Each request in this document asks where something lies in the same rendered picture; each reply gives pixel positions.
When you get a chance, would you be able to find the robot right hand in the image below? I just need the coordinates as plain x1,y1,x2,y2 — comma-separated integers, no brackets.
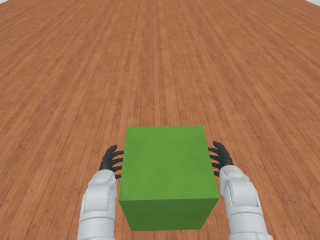
208,141,234,177

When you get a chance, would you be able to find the robot right forearm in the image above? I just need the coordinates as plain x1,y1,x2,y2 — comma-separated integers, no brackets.
219,165,274,240

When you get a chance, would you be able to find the robot left hand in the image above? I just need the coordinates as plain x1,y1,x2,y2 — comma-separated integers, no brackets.
99,145,124,179

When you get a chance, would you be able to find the carton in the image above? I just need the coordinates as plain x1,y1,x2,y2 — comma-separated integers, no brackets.
118,125,220,232

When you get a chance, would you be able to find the robot left forearm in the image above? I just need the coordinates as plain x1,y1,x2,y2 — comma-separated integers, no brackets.
77,169,117,240

